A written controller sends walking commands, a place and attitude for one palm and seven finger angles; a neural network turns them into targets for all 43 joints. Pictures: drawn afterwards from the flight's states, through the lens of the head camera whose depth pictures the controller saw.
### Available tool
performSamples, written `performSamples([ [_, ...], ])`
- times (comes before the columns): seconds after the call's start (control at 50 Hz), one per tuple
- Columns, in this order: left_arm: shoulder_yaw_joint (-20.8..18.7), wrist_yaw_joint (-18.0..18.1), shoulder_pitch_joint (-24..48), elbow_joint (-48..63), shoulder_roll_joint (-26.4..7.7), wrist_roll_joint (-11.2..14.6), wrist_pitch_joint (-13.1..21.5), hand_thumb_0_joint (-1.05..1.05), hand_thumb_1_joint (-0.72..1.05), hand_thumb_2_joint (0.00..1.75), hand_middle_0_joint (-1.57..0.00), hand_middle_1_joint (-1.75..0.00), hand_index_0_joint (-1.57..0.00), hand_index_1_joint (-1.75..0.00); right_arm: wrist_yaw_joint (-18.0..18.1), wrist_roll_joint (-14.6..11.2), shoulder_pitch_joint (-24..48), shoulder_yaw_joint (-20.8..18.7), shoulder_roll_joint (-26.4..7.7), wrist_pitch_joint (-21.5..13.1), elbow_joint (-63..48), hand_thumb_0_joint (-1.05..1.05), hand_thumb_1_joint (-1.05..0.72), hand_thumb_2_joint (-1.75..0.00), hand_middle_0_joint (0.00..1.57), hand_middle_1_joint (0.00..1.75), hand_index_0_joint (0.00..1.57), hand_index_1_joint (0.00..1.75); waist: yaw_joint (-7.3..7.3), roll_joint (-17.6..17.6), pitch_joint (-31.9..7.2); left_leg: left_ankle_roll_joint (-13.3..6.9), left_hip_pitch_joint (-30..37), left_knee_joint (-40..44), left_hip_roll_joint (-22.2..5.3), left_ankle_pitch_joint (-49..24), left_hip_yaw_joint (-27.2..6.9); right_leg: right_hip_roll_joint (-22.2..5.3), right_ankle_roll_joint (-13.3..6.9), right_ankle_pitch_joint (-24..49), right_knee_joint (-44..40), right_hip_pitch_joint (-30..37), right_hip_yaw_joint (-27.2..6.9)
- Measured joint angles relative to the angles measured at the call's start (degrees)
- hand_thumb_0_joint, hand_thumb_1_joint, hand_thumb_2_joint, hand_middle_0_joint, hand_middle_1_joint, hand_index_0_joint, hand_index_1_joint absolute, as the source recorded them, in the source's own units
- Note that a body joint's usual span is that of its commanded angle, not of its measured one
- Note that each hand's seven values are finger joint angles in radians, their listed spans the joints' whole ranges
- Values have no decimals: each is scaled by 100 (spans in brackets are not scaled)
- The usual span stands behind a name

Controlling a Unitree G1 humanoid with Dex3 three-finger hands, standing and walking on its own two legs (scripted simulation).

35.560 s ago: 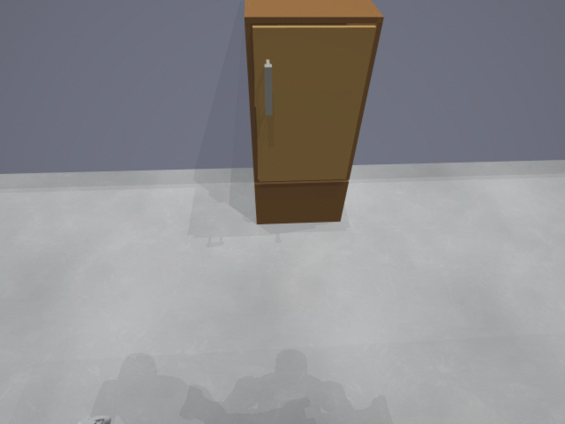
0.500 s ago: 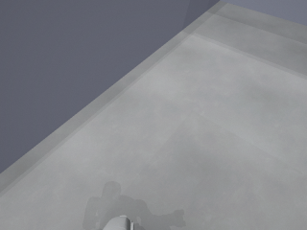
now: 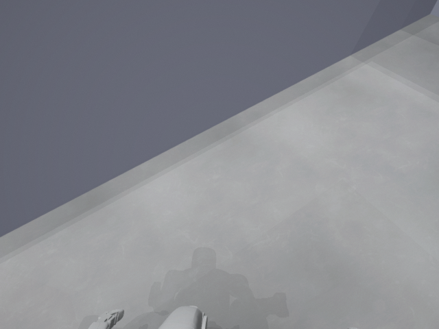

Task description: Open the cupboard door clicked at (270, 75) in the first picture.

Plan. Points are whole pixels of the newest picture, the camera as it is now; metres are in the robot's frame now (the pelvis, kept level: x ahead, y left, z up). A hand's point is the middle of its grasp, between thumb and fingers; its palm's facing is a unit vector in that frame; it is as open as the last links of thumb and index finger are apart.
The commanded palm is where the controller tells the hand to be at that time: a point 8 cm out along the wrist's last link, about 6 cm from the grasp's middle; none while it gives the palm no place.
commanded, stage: turn to face it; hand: left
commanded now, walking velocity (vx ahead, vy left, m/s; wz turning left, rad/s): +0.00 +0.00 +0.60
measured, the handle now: out of the picture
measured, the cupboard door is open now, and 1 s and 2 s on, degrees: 51 51 51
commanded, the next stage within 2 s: none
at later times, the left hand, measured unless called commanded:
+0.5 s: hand out of the picture +0.02 +0.23 -0.16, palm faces +0.33 -0.90 -0.27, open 7.4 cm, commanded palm none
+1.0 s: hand out of the picture -0.03 +0.14 -0.16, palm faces +0.61 -0.76 -0.24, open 7.3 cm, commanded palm none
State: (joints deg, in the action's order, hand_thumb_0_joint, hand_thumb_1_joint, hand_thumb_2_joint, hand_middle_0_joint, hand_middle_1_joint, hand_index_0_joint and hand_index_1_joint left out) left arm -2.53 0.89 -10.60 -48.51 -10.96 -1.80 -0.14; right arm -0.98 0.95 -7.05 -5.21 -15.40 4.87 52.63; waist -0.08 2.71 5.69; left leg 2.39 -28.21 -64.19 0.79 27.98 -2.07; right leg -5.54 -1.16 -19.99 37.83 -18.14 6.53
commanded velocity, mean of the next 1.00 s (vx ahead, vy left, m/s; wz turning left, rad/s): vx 0.00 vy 0.00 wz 0.60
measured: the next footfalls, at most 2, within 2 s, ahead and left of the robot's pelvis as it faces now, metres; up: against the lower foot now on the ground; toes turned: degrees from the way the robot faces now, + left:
left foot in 0.30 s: +0.02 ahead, +0.12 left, +0.00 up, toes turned +18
right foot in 0.64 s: +0.11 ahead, -0.14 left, +0.00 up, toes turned +19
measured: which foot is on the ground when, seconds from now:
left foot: up 0.00-0.28, down 0.30-0.64, up 0.66-1.00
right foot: down 0.00-0.30, up 0.32-0.62, down 0.64-1.00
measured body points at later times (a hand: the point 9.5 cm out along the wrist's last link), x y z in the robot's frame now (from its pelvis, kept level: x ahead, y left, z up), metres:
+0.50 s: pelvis +0.02 -0.01 +0.00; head +0.07 +0.01 +0.45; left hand +0.00 +0.27 -0.14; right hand +0.18 -0.22 -0.13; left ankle -0.02 +0.11 -0.73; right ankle +0.04 -0.15 -0.67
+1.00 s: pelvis +0.04 -0.05 +0.01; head +0.08 -0.02 +0.45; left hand -0.06 +0.18 -0.14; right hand +0.28 -0.20 -0.14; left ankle -0.03 +0.05 -0.70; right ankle +0.08 -0.15 -0.73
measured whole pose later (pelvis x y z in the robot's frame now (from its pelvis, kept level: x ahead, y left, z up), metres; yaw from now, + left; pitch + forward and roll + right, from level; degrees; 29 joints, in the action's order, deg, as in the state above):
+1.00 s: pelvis +0.04 -0.05 +0.01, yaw +37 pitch +0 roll +2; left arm -3.0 0.8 -12.9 -50.7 -11.3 -1.9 -0.3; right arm -1.8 0.6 -5.8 -4.3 -13.7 4.5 53.4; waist -0.6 -2.1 6.6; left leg 2.8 -20.7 -42.6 -1.3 24.2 5.4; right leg -9.6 0.3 -20.8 33.8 -12.0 16.4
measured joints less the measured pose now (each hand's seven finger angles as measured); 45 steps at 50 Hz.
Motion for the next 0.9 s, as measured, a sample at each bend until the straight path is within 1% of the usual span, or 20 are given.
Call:
performSamples([
  [0.06,40,23,-95,-69,105,-11,-38,1,90,90,-21,-30,-21,-30,-53,-4,21,-5,26,21,26,1,-91,-90,19,30,20,30,74,-117,-11,76,-79,-279,-93,-237,277,-118,-5,144,-394,250,215],
  [0.12,62,14,-149,-123,152,-11,-27,1,90,90,-21,-30,-21,-30,-83,-17,18,23,94,15,38,1,-91,-90,19,30,19,30,91,-259,-2,123,138,408,-171,-268,464,-211,-20,216,-646,426,473],
  [0.18,26,19,-179,-145,118,-16,11,0,91,90,-21,-30,-21,-30,-94,-29,63,58,154,10,65,1,-91,-90,19,30,19,30,18,-356,44,105,409,1167,-207,-200,592,-265,-16,176,-672,498,735],
  [0.26,-51,-4,-244,-219,-20,-18,9,0,91,90,-21,-30,-21,-30,-89,-41,151,114,233,-54,18,1,-91,-90,19,30,19,30,-81,-492,90,2,853,2262,-182,-350,784,-383,43,-38,-370,454,1046],
  [0.28,-75,-15,-286,-243,-65,-3,-2,0,91,90,-21,-30,-21,-30,-93,-36,160,128,240,-85,-20,1,-91,-90,19,30,19,30,-84,-520,76,-41,1022,2652,-161,-599,828,-432,77,-141,-195,404,1111],
  [0.3,-99,-32,-359,-251,-97,18,-28,0,91,90,-21,-30,-21,-30,-104,-21,142,141,214,-135,-82,1,-91,-90,19,30,19,30,-77,-482,12,-200,1167,3031,-184,-1034,791,-450,129,-267,90,279,1159],
  [0.32,-125,-42,-358,-292,-163,38,-86,0,91,90,-21,-30,-21,-30,-90,-1,153,131,235,-194,-113,1,-91,-90,19,30,19,30,-53,-529,1,-353,1086,2954,-143,-1100,744,-473,259,-659,564,75,991],
  [0.34,-144,-35,-324,-330,-234,33,-176,1,91,90,-21,-30,-21,-30,-70,6,161,144,266,-236,-133,1,-91,-90,19,30,19,30,-61,-586,23,-405,1016,2799,-110,-1003,709,-416,353,-1008,1110,-161,670],
  [0.38,-180,-6,-231,-416,-322,27,-305,1,91,90,-21,-30,-21,-30,-8,18,96,181,299,-284,-167,0,-91,-90,19,30,20,30,-67,-595,14,-385,989,2745,-99,-868,601,-227,472,-1192,2005,-581,148],
  [0.42,-205,-19,-132,-443,-358,32,-345,1,91,90,-21,-30,-21,-30,56,28,9,204,305,-291,-155,0,-91,-90,20,30,20,30,-65,-546,-9,-323,1056,2934,-91,-943,484,-113,541,-938,2479,-871,-183],
  [0.48,-211,-55,-15,-364,-365,47,-319,1,91,90,-20,-30,-20,-30,91,36,-101,225,284,-284,-90,0,-91,-90,20,30,20,30,-76,-446,-26,-278,1179,3258,-83,-1146,335,-48,588,-599,2428,-1028,-456],
  [0.54,-195,-65,98,-252,-339,63,-292,1,91,90,-20,-30,-20,-30,84,52,-196,213,258,-263,-40,0,-91,-90,20,30,20,30,-34,-319,-36,-213,1207,3401,-98,-1244,158,22,592,-528,1805,-898,-548],
  [0.6,-162,-73,185,-136,-295,81,-230,1,91,90,-20,-30,-20,-30,72,57,-263,169,225,-205,-2,0,-91,-90,20,30,20,30,37,-179,-49,-95,1116,3301,-122,-1220,-58,169,566,-396,796,-508,-517],
  [0.64,-129,-80,178,-45,-277,80,-130,1,91,90,-20,-30,-20,-30,66,26,-327,124,198,-160,8,0,-91,-90,20,30,20,30,62,-135,-99,8,966,3045,-86,-1102,-198,230,458,107,-161,-81,-428],
  [0.66,-115,-61,195,-38,-221,49,-65,1,91,90,-20,-30,-20,-30,61,2,-317,84,155,-135,30,1,-91,-90,20,30,20,30,63,-63,-75,11,832,2704,-74,-789,-247,247,265,168,-201,-47,-353],
  [0.7,-33,-28,195,-30,-94,31,0,1,91,90,-20,-30,-20,-30,57,-3,-285,14,62,-66,91,1,-91,-90,20,30,20,30,101,18,-22,-12,414,1419,39,-38,-206,161,80,57,-104,14,-173],
  [0.74,22,1,129,-37,19,34,5,1,90,90,-20,-30,-20,-30,29,3,-225,-28,-3,-5,151,1,-91,-90,20,30,20,30,115,25,7,18,59,215,57,-39,-38,73,44,50,-247,174,-37],
  [0.78,50,20,56,-75,95,26,-22,1,90,90,-21,-30,-21,-30,-11,0,-176,-41,-14,17,170,1,-91,-90,20,30,20,30,155,-21,14,78,-105,-313,-19,-250,131,-1,50,130,-474,343,109],
  [0.82,68,27,-6,-114,137,23,-32,1,90,90,-21,-30,-21,-30,-43,-4,-144,-25,17,20,169,1,-91,-90,19,30,19,30,178,-116,15,132,-93,-238,-105,-350,268,-77,42,196,-664,484,269],
  [0.9,47,33,-101,-156,145,12,-6,0,91,90,-21,-30,-21,-30,-74,-19,-59,21,92,23,173,1,-91,-90,19,30,19,30,113,-295,41,162,194,696,-218,-295,471,-208,49,191,-789,649,609],
])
